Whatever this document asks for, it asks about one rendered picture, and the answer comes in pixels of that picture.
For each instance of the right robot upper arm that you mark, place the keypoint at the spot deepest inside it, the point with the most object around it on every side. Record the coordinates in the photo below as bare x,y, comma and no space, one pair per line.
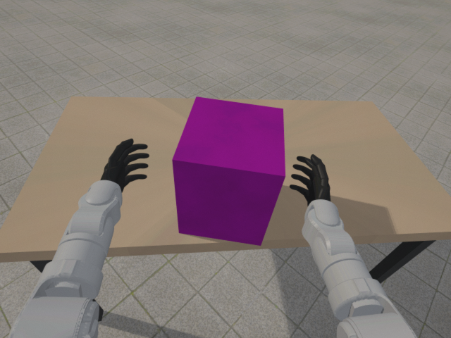
383,325

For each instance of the robot left forearm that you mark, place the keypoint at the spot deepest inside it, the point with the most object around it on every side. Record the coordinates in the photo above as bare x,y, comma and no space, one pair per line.
75,270

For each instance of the left robot hand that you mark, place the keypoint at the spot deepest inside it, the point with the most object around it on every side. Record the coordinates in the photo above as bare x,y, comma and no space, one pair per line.
117,168

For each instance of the carton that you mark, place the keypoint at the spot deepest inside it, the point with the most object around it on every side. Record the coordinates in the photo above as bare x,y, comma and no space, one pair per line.
228,168

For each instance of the robot right forearm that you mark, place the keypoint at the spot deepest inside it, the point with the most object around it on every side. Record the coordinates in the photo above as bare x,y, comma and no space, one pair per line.
352,290

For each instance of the right robot hand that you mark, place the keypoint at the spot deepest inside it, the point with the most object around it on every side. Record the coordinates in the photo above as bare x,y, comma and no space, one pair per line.
318,186

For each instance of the table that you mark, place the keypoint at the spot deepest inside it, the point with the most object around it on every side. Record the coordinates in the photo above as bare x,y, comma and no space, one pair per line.
382,190

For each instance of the left robot upper arm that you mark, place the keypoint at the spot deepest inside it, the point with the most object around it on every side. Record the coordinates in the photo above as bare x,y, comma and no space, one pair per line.
59,317

